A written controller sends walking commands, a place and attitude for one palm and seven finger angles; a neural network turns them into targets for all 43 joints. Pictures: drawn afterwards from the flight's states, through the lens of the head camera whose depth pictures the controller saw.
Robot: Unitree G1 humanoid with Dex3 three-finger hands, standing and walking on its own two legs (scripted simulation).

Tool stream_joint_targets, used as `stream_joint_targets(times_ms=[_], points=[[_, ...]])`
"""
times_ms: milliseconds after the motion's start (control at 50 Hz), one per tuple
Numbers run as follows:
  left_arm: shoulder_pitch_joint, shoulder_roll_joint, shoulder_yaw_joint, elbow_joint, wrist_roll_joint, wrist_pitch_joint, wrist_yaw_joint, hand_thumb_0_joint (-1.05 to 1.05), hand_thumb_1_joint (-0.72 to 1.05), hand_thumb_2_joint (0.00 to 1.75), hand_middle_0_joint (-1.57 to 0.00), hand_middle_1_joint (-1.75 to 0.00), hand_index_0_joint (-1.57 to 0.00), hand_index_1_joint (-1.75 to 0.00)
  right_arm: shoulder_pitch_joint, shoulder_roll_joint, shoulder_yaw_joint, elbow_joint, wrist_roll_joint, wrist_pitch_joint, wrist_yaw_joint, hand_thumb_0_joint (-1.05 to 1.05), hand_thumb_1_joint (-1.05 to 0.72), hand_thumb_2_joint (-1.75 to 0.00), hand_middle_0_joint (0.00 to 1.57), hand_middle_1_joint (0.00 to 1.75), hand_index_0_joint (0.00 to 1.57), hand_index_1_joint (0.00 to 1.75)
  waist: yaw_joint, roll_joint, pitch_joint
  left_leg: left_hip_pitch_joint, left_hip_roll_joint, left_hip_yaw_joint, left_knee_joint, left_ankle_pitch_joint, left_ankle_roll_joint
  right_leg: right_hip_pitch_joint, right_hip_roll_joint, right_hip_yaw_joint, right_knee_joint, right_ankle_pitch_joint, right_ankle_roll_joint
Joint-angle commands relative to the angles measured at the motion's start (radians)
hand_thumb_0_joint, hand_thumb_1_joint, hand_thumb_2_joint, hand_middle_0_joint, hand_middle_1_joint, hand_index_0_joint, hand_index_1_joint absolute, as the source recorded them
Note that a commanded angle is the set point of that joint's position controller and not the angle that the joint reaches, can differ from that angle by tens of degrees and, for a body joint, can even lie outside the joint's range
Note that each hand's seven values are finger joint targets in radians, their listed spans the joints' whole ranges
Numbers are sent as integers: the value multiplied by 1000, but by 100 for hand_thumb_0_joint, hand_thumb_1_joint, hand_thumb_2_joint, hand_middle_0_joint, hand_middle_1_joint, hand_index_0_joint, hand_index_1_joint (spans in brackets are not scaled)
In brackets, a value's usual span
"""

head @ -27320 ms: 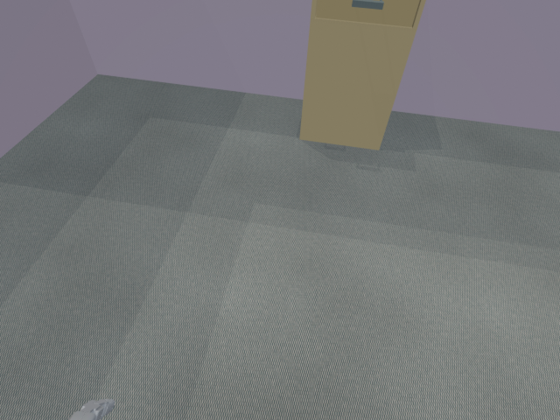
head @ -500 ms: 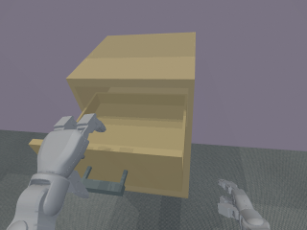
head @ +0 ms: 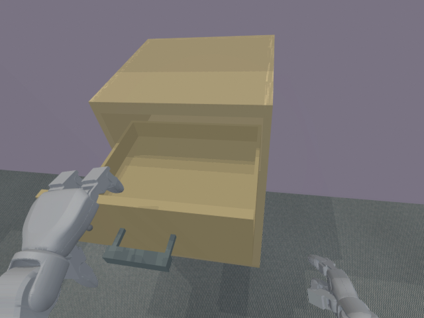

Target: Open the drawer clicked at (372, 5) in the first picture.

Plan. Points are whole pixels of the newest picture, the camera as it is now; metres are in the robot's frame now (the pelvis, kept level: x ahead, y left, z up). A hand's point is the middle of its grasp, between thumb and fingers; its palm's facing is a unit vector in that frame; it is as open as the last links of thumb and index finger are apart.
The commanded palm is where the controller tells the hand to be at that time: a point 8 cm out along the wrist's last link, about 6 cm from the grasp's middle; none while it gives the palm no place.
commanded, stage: draw the hand back to the body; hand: left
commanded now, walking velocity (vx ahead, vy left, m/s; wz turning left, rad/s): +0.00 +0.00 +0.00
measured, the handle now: (142, 247) +0.24 +0.19 +0.01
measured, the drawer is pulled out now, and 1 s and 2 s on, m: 0.28 0.28 0.28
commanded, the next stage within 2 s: step back with the hand held close in 1.24 s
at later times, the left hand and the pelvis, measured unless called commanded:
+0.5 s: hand (82, 213) +0.20 +0.21 +0.19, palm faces +0.32 -0.89 -0.32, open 13.1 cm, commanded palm +0.15 +0.26 +0.20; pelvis +0.02 +0.01 +0.00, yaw +2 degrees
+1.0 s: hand (59, 214) +0.20 +0.25 +0.18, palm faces +0.41 -0.80 -0.43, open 8.9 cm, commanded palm +0.15 +0.29 +0.20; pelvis +0.03 +0.00 +0.00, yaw +2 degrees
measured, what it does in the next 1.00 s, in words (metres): stands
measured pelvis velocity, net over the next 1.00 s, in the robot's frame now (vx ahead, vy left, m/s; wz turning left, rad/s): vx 0.03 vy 0.00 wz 0.04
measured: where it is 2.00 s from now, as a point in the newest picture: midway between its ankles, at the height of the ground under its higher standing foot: outside the picture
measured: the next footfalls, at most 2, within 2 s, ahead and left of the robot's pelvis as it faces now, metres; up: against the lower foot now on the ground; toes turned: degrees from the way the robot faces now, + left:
none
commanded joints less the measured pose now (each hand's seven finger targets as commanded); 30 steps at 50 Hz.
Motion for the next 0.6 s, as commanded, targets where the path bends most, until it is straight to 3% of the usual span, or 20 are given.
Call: stream_joint_targets(times_ms=[0, 40, 60, 80, 100, 120, 140, 160, 180, 220, 240, 260, 280, 300, 340, 360, 380, 440, 520, 580], points=[[-115, 168, 121, -219, 32, -33, 48, 0, -50, 30, -30, -120, -30, -120, -197, -74, -37, -210, -9, -65, -21, 0, -90, -90, 20, 30, 20, 30, -3, -86, -122, 88, 29, -1, -24, 192, 11, -50, -102, 72, -114, 205, 46], [-79, 180, 134, -231, 41, -43, 57, 0, -50, 30, -30, -120, -30, -120, -184, -81, -37, -220, -12, -60, -26, 0, -90, -90, 20, 30, 20, 30, 6, -101, -130, 85, 30, 1, -17, 201, 9, -52, -103, 63, -108, 222, 49], [-104, 216, 178, -266, 15, -51, 72, 0, -50, 30, -30, -120, -30, -120, -204, -91, -35, -221, 2, -70, -29, 0, -90, -90, 20, 30, 20, 30, -6, -61, -147, 88, 36, -1, -17, 187, 6, -42, -99, 64, -103, 235, 45], [-98, 192, 149, -271, 39, -55, 71, 0, -50, 30, -30, -120, -30, -120, -184, -75, -29, -230, -13, -68, -28, 0, -90, -90, 20, 30, 20, 30, 14, -60, -179, 87, 32, -3, -13, 207, 10, -30, -104, 42, -94, 231, 45], [-56, 200, 170, -232, 45, -57, 76, 0, -50, 30, -30, -120, -30, -120, -175, -75, -37, -218, -14, -66, -30, 0, -90, -90, 20, 30, 20, 30, 6, -88, -134, 85, 37, -4, -14, 214, 6, -53, -100, 59, -97, 233, 41], [-25, 208, 188, -224, 38, -61, 78, 0, -50, 30, -30, -120, -30, -120, -168, -84, -40, -214, -15, -58, -30, 0, -90, -90, 20, 30, 20, 30, 13, -85, -140, 79, 35, -5, -16, 224, 6, -44, -95, 45, -92, 243, 42], [-32, 212, 189, -233, 43, -61, 84, 0, -50, 30, -30, -120, -30, -120, -172, -83, -36, -219, -12, -56, -28, 0, -90, -90, 20, 30, 20, 30, 13, -69, -143, 80, 37, -5, -14, 230, 3, -49, -98, 47, -87, 251, 42], [-37, 239, 236, -237, 10, -56, 92, 0, -50, 30, -30, -120, -30, -120, -197, -88, -35, -218, 3, -63, -27, 0, -90, -90, 20, 30, 20, 30, 4, -40, -134, 76, 42, -10, -18, 211, 0, -44, -91, 46, -84, 251, 37], [-30, 199, 195, -226, 22, -52, 83, 0, -50, 30, -30, -120, -30, -120, -177, -72, -32, -220, -11, -57, -23, 0, -90, -90, 20, 30, 20, 30, 17, -49, -149, 73, 34, -9, -16, 229, 6, -34, -94, 22, -80, 251, 39], [-14, 198, 197, -181, 9, -52, 74, 0, -50, 30, -30, -120, -30, -120, -176, -77, -40, -207, -7, -50, -23, 0, -90, -90, 20, 30, 20, 30, 5, -59, -98, 64, 37, -11, -31, 224, 5, -59, -87, 14, -87, 220, 42], [-126, -202, 143, -254, -725, -164, 87, 0, -47, 32, -30, -118, -30, -118, -108, 26, -43, -247, 3, -143, -49, 0, -90, -90, 20, 30, 20, 30, -91, -160, -37, 167, 54, -24, -36, 140, 32, -42, -73, -45, -102, 190, 38], [-49, -68, 234, -181, -751, -219, 112, 0, -43, 33, -29, -115, -29, -115, -90, -10, -39, -204, -8, -209, -69, 0, -90, -90, 20, 30, 20, 30, -76, -189, -25, 176, 77, -47, -52, 93, 23, -76, -61, -23, -99, 121, 32], [61, -113, 215, -119, -747, -234, 120, 0, -40, 34, -29, -113, -29, -113, -70, -3, -33, -197, -14, -233, -73, 0, -90, -90, 20, 30, 20, 30, -64, -169, -5, 156, 74, -43, -66, 84, 22, -69, -68, -40, -102, 100, 33], [85, -81, 261, -182, -809, -251, 124, 0, -36, 36, -29, -111, -29, -111, -56, -14, -36, -194, -14, -233, -85, 0, -90, -90, 20, 30, 20, 30, -50, -213, -37, 152, 78, -50, -79, 126, 16, -38, -84, -50, -113, 129, 39], [-15, -32, 288, -321, -836, -305, 137, 0, -29, 39, -29, -107, -29, -107, -57, -22, -39, -195, -21, -271, -102, 0, -90, -90, 20, 30, 20, 30, -48, -122, -96, 165, 72, -41, -78, 161, 10, -1, -103, -37, -111, 169, 44], [-31, 17, 334, -343, -844, -322, 155, 0, -26, 40, -28, -104, -28, -104, -62, -34, -37, -175, -25, -296, -110, 0, -90, -90, 20, 30, 20, 30, -44, -24, -89, 159, 73, -42, -74, 149, 4, -9, -102, -19, -112, 160, 38], [-23, -44, 281, -373, -838, -342, 156, 0, -22, 42, -28, -102, -28, -102, -46, -8, -25, -173, -34, -316, -109, 0, -90, -90, 20, 30, 20, 30, -41, 25, -113, 157, 64, -44, -82, 172, 2, 9, -109, -34, -108, 168, 31], [28, -62, 276, -319, -851, -342, 153, 0, -12, 47, -27, -95, -27, -95, -25, -11, -27, -144, -29, -342, -100, 0, -90, -90, 20, 30, 20, 30, -48, 56, -33, 131, 74, -51, -90, 222, -12, -2, -107, -44, -114, 197, 26], [58, -78, 299, -218, -861, -342, 144, 0, 2, 52, -26, -86, -26, -86, -20, -19, -39, -113, -29, -341, -97, 0, -90, -90, 20, 30, 20, 30, -51, -39, -1, 111, 78, -54, -93, 233, -11, -1, -102, -52, -118, 215, 30], [89, -81, 314, -201, -867, -349, 136, 0, 13, 57, -25, -80, -25, -80, -19, -25, -49, -107, -26, -336, -94, 0, -90, -90, 20, 30, 20, 30, -50, -56, -38, 126, 82, -51, -86, 275, -12, 17, -106, -56, -111, 250, 33]])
